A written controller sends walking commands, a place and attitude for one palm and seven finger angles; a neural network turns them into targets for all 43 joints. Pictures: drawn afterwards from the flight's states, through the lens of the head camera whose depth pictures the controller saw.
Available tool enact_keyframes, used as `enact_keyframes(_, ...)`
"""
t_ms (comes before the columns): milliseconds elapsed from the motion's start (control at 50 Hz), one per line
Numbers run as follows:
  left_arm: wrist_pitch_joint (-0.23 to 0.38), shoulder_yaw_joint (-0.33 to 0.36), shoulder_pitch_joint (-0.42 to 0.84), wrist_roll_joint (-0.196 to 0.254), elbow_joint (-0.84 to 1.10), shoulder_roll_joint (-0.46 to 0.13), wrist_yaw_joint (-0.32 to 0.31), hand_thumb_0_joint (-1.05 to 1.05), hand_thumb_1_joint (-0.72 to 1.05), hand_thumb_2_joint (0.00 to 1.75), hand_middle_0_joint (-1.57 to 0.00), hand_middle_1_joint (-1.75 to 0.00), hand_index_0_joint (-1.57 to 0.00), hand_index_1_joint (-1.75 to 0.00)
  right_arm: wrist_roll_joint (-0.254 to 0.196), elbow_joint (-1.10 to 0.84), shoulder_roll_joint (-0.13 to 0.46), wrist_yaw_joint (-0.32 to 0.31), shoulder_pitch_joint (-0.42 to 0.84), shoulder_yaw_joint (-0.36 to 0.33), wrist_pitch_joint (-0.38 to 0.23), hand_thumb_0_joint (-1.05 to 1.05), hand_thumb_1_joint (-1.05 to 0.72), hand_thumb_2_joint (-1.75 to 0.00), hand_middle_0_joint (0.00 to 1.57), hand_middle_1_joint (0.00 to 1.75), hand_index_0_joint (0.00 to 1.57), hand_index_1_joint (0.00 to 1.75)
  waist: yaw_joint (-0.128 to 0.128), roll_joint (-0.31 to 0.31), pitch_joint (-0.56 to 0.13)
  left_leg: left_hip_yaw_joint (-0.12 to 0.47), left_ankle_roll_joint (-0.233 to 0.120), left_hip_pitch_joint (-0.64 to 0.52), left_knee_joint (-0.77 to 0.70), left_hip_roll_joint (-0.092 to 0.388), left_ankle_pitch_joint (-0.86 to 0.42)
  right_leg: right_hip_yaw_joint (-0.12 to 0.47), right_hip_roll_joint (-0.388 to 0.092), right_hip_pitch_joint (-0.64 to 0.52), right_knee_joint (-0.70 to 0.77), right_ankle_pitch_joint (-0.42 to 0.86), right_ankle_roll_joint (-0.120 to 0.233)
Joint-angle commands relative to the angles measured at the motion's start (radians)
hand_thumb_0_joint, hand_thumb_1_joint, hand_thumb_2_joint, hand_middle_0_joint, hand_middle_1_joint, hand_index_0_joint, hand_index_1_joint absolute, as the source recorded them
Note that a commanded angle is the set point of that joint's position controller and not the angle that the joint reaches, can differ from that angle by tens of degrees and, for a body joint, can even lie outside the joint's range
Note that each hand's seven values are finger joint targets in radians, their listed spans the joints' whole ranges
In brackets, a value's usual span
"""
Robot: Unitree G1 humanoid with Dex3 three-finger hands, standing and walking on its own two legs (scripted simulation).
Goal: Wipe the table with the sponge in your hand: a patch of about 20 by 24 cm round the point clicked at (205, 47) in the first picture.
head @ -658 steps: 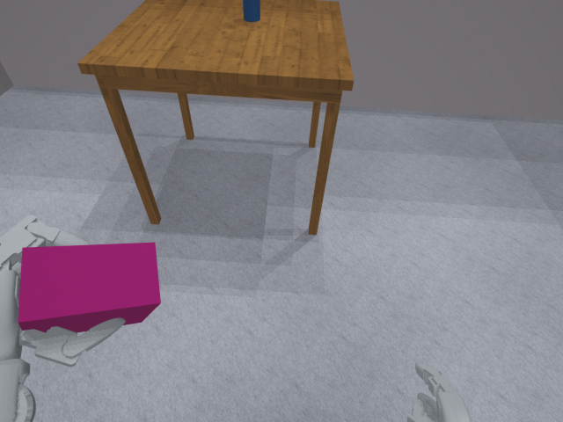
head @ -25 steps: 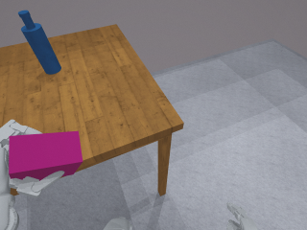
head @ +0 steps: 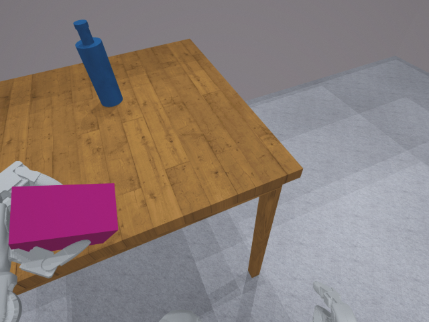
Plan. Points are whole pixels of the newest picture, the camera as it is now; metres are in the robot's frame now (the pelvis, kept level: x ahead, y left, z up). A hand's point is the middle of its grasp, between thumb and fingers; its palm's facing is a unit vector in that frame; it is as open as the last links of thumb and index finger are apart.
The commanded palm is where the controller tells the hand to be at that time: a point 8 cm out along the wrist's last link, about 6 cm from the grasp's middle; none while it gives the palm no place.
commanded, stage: shuffle to correct the standing spot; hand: left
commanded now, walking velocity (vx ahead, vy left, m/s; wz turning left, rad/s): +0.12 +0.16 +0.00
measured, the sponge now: (79, 218) +0.23 +0.21 +0.15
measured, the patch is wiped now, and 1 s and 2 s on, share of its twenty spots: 0.00 0.00 0.00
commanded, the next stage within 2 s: come to a stop and stand still in 0.54 s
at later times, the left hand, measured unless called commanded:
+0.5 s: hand out of the picture +0.20 +0.33 +0.19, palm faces +0.44 -0.78 -0.45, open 10.4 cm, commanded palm +0.15 +0.37 +0.19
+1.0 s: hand out of the picture +0.23 +0.37 +0.19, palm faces +0.40 -0.82 -0.40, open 10.4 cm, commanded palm +0.17 +0.40 +0.19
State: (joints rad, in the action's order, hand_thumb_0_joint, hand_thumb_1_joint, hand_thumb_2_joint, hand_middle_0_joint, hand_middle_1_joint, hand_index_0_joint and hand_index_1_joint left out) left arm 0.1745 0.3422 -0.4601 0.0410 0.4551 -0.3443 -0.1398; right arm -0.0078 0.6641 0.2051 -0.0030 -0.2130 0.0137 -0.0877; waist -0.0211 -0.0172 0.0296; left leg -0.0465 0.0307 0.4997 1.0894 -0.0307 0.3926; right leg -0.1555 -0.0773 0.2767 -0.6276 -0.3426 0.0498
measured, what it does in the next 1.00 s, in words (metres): steps to the left: left foot, then right foot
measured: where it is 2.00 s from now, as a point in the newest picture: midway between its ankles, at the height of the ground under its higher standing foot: outside the picture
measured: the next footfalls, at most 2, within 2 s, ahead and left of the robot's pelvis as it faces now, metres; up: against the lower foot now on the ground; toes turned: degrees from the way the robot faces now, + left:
left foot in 0.24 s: +0.05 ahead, +0.22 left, +0.00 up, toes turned +5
right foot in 0.48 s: +0.03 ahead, -0.01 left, +0.00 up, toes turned -2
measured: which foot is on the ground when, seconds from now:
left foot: up 0.00-0.22, down 0.24-0.50, up 0.52-0.74, down 0.76-1.00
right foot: down 0.00-0.24, up 0.26-0.46, down 0.48-1.00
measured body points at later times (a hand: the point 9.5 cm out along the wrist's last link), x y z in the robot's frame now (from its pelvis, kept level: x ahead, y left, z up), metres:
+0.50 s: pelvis +0.00 +0.09 -0.01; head +0.01 +0.08 +0.44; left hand +0.17 +0.37 +0.21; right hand +0.16 -0.11 -0.10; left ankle +0.01 +0.22 -0.73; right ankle +0.01 +0.03 -0.73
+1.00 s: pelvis +0.01 +0.12 +0.01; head +0.03 +0.14 +0.46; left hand +0.20 +0.41 +0.21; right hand +0.21 -0.09 -0.06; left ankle +0.05 +0.24 -0.73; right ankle +0.01 +0.04 -0.73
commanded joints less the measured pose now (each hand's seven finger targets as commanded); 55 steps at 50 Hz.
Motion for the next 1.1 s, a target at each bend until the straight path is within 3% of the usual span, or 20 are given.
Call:
enact_keyframes(0,0.090,0.149,0.099,-0.012,0.191,-0.221,-0.028,0.00,0.10,1.30,-1.20,-1.60,-1.20,-1.60,0.011,-0.161,0.102,-0.023,0.106,-0.038,-0.043,0.00,-0.90,-0.90,0.20,0.30,0.20,0.30,0.016,0.142,-0.054,0.081,0.002,0.130,0.066,0.109,-0.082,0.259,-0.286,-0.101,0.285,0.361,0.071)
enact_keyframes(120,0.090,0.141,0.098,-0.006,0.295,-0.217,-0.051,0.00,0.10,1.30,-1.20,-1.60,-1.20,-1.60,0.015,-0.184,0.089,-0.036,0.114,-0.064,-0.075,0.00,-0.90,-0.90,0.20,0.30,0.20,0.30,0.003,0.194,-0.105,-0.084,-0.033,-0.248,-0.462,0.051,-0.102,0.201,-0.240,-0.015,0.252,0.136,0.049)
enact_keyframes(160,0.087,0.131,0.097,-0.006,0.325,-0.201,-0.046,0.00,0.10,1.30,-1.20,-1.60,-1.20,-1.60,0.012,-0.195,0.098,-0.044,0.082,-0.076,-0.074,0.00,-0.90,-0.90,0.20,0.30,0.20,0.30,0.013,0.086,-0.116,-0.110,-0.021,-0.314,-0.581,0.015,-0.156,0.141,-0.163,-0.016,0.144,0.064,0.018)
enact_keyframes(180,0.094,0.138,0.118,-0.005,0.344,-0.203,-0.044,0.00,0.10,1.30,-1.20,-1.60,-1.20,-1.60,0.007,-0.195,0.115,-0.046,0.061,-0.084,-0.072,0.00,-0.90,-0.90,0.20,0.30,0.20,0.30,0.027,-0.050,-0.138,-0.050,-0.033,-0.347,-0.629,0.045,-0.152,0.105,-0.114,0.001,0.014,0.036,-0.010)
enact_keyframes(220,0.106,0.146,0.108,-0.006,0.339,-0.206,-0.039,0.00,0.10,1.30,-1.20,-1.60,-1.20,-1.60,-0.006,-0.222,0.156,-0.046,0.070,-0.103,-0.075,0.00,-0.90,-0.90,0.20,0.30,0.20,0.30,0.033,-0.339,-0.111,0.380,-0.182,-0.403,-0.785,0.333,-0.284,0.045,0.060,0.250,-0.378,-0.270,-0.075)
enact_keyframes(240,0.107,0.159,0.109,-0.023,0.310,-0.230,-0.035,0.00,0.10,1.30,-1.20,-1.60,-1.20,-1.60,-0.007,-0.214,0.148,-0.044,0.060,-0.110,-0.073,0.00,-0.90,-0.90,0.20,0.30,0.20,0.30,0.027,-0.207,-0.090,0.439,-0.230,-0.365,-0.797,0.349,-0.367,0.099,0.071,0.306,-0.511,-0.264,-0.057)
enact_keyframes(320,0.108,0.180,0.085,-0.012,0.335,-0.216,-0.022,0.00,0.10,1.30,-1.20,-1.60,-1.20,-1.60,-0.012,-0.195,0.122,-0.038,0.092,-0.090,-0.078,0.00,-0.90,-0.90,0.20,0.30,0.20,0.30,0.017,-0.239,-0.154,0.162,-0.201,-0.325,-0.704,0.237,-0.386,0.076,0.037,0.209,-0.356,-0.084,-0.058)
enact_keyframes(420,0.087,0.145,0.066,-0.004,0.321,-0.208,-0.019,0.00,0.10,1.30,-1.20,-1.60,-1.20,-1.60,-0.010,-0.197,0.114,-0.036,0.106,-0.042,-0.092,0.00,-0.90,-0.90,0.20,0.30,0.20,0.30,0.014,-0.173,-0.154,0.137,-0.144,-0.240,-0.653,0.228,-0.276,0.034,0.099,-0.050,0.127,0.027,-0.050)
enact_keyframes(460,0.078,0.165,0.092,-0.017,0.251,-0.235,-0.024,0.00,0.10,1.30,-1.20,-1.60,-1.20,-1.60,-0.002,-0.186,0.103,-0.043,0.094,-0.039,-0.083,0.00,-0.90,-0.90,0.20,0.30,0.20,0.30,0.016,-0.005,-0.165,0.091,-0.106,-0.085,-0.521,0.168,-0.109,0.189,0.018,-0.227,0.248,0.080,-0.004)
enact_keyframes(500,0.057,0.150,0.139,0.002,0.200,-0.219,-0.019,0.00,0.10,1.30,-1.20,-1.60,-1.20,-1.60,-0.008,-0.189,0.105,-0.036,0.069,-0.060,-0.077,0.00,-0.90,-0.90,0.20,0.30,0.20,0.30,0.013,0.297,-0.123,-0.018,-0.034,0.100,-0.170,0.019,0.078,0.627,-0.258,-0.246,0.366,0.058,0.162)
enact_keyframes(520,0.054,0.134,0.140,0.011,0.185,-0.204,-0.015,0.00,0.10,1.30,-1.20,-1.60,-1.20,-1.60,-0.019,-0.185,0.122,-0.030,0.089,-0.074,-0.074,0.00,-0.90,-0.90,0.20,0.30,0.20,0.30,0.012,0.318,-0.086,0.031,-0.028,0.132,-0.034,0.022,0.097,0.668,-0.282,-0.221,0.403,0.098,0.179)
enact_keyframes(580,0.067,0.142,0.110,0.002,0.128,-0.194,-0.013,0.00,0.10,1.30,-1.20,-1.60,-1.20,-1.60,0.000,-0.161,0.084,-0.030,0.094,-0.028,-0.058,0.00,-0.90,-0.90,0.20,0.30,0.20,0.30,0.018,0.088,-0.072,0.036,-0.024,0.105,-0.082,0.084,0.028,0.411,-0.225,-0.203,0.308,0.350,0.178)
enact_keyframes(640,0.079,0.120,0.133,-0.002,0.173,-0.179,-0.013,0.00,0.10,1.30,-1.20,-1.60,-1.20,-1.60,0.009,-0.177,0.058,-0.036,0.132,-0.014,-0.054,0.00,-0.90,-0.90,0.20,0.30,0.20,0.30,0.004,0.157,-0.085,-0.065,-0.048,-0.134,-0.404,0.051,-0.050,0.221,-0.130,-0.110,0.281,0.345,0.112)
enact_keyframes(700,0.075,0.097,0.135,0.006,0.260,-0.164,-0.016,0.00,0.10,1.30,-1.20,-1.60,-1.20,-1.60,0.016,-0.199,0.083,-0.042,0.122,-0.039,-0.073,0.00,-0.90,-0.90,0.20,0.30,0.20,0.30,0.002,0.045,-0.142,-0.054,-0.046,-0.343,-0.648,0.041,-0.304,0.185,-0.058,-0.132,0.180,0.395,0.034)
enact_keyframes(740,0.077,0.085,0.130,0.002,0.348,-0.168,-0.018,0.00,0.10,1.30,-1.20,-1.60,-1.20,-1.60,0.007,-0.213,0.118,-0.043,0.138,-0.060,-0.075,0.00,-0.90,-0.90,0.20,0.30,0.20,0.30,-0.004,-0.126,-0.168,0.134,-0.104,-0.465,-0.663,0.208,-0.583,0.164,0.002,-0.029,0.072,0.285,-0.025)
enact_keyframes(760,0.075,0.100,0.137,-0.004,0.351,-0.189,-0.016,0.00,0.10,1.30,-1.20,-1.60,-1.20,-1.60,0.003,-0.224,0.124,-0.038,0.129,-0.063,-0.070,0.00,-0.90,-0.90,0.20,0.30,0.20,0.30,-0.013,-0.135,-0.168,0.181,-0.116,-0.439,-0.685,0.259,-0.645,0.155,0.031,-0.024,0.071,0.131,-0.038)
enact_keyframes(820,0.060,0.171,0.118,-0.002,0.337,-0.246,-0.012,0.00,0.10,1.30,-1.20,-1.60,-1.20,-1.60,0.011,-0.224,0.104,-0.042,0.153,-0.042,-0.069,0.00,-0.90,-0.90,0.20,0.30,0.20,0.30,-0.009,-0.237,-0.091,0.192,-0.097,-0.250,-0.761,0.253,-0.443,0.136,0.050,-0.105,0.114,0.060,-0.041)
enact_keyframes(1040,0.004,0.084,0.013,0.024,0.218,-0.140,0.000,0.00,0.10,1.30,-1.20,-1.60,-1.20,-1.60,0.002,-0.235,0.109,-0.057,0.108,-0.029,-0.058,0.00,-0.90,-0.90,0.20,0.30,0.20,0.30,0.016,-0.050,-0.154,0.096,-0.045,-0.291,-0.745,0.179,-0.254,0.162,0.032,-0.155,0.285,0.259,-0.037)
enact_keyframes(1060,-0.001,0.094,0.043,0.023,0.231,-0.163,-0.002,0.00,0.10,1.30,-1.20,-1.60,-1.20,-1.60,0.001,-0.238,0.109,-0.060,0.112,-0.031,-0.058,0.00,-0.90,-0.90,0.20,0.30,0.20,0.30,0.015,-0.035,-0.150,0.092,-0.043,-0.290,-0.736,0.171,-0.242,0.176,0.022,-0.153,0.298,0.267,-0.037)
enact_keyframes(1080,0.105,0.665,1.048,-0.127,0.393,-0.936,0.018,0.00,0.10,1.30,-1.20,-1.60,-1.20,-1.60,0.044,-0.207,0.176,-0.061,-0.022,-0.088,-0.104,0.00,-0.90,-0.90,0.20,0.30,0.20,0.30,-0.024,0.153,0.053,-0.011,-0.071,-0.178,-0.554,0.168,-0.313,0.249,-0.034,0.044,0.414,0.376,-0.133)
